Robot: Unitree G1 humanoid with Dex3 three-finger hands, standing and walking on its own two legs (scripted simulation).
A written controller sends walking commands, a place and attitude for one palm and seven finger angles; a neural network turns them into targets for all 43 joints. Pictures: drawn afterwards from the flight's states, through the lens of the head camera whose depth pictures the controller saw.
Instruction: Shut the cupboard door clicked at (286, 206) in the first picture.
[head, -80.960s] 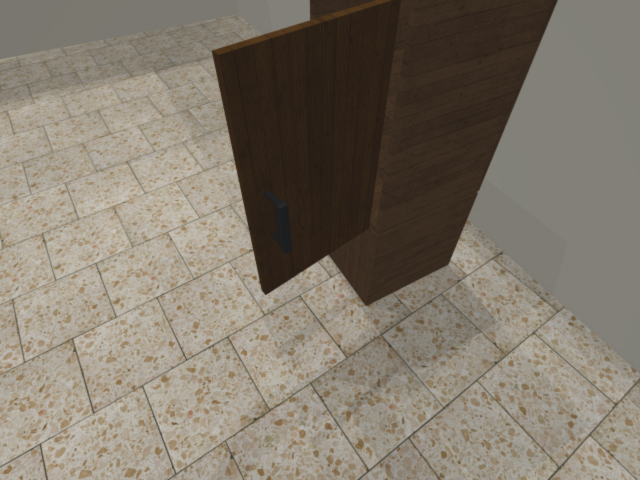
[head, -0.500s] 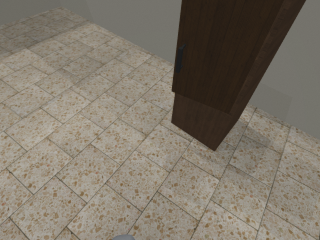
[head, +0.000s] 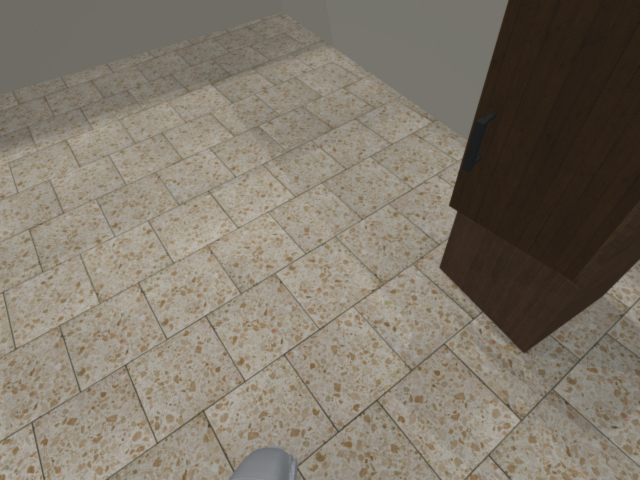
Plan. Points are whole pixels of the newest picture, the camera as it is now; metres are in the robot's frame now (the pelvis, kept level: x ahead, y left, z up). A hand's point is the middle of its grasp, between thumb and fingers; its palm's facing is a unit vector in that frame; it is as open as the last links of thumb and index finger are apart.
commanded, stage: walk to a spot facing it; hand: left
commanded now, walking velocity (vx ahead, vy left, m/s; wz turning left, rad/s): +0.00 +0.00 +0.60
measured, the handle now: (479, 142) +0.81 -0.34 -0.09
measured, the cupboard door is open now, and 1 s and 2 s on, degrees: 11 11 11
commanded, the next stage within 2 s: turn to face it in 0.32 s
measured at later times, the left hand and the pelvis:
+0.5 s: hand out of the picture +0.09 +0.24 -0.17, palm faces +0.32 -0.91 -0.26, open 7.4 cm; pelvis +0.10 +0.02 -0.01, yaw +17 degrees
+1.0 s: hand (204, 411) +0.25 +0.21 -0.17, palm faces +0.09 -0.97 -0.22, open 7.3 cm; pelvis +0.19 +0.00 -0.01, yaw +3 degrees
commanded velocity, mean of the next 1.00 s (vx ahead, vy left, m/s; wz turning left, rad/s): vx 0.03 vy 0.00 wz -0.13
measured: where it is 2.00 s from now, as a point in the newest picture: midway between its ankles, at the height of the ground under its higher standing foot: outside the picture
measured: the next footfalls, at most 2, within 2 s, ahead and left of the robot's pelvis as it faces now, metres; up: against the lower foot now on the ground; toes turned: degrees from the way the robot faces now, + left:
left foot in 0.28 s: +0.13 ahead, +0.14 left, +0.00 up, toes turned +18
right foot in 0.60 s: +0.24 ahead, -0.09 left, +0.00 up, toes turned -2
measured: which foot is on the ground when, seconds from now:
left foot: up 0.00-0.26, down 0.28-1.00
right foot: down 0.00-0.26, up 0.28-0.58, down 0.60-1.00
